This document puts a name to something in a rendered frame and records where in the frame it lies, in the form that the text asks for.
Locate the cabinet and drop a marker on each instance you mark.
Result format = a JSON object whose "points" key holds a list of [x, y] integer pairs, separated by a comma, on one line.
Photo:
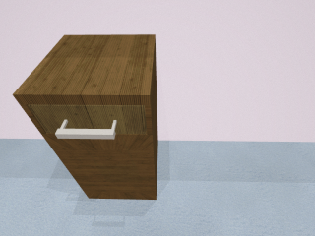
{"points": [[102, 69]]}

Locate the drawer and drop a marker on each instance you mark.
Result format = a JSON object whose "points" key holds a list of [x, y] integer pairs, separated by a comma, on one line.
{"points": [[131, 119]]}

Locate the handle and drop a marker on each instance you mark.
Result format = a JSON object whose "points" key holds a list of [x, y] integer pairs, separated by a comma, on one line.
{"points": [[99, 134]]}

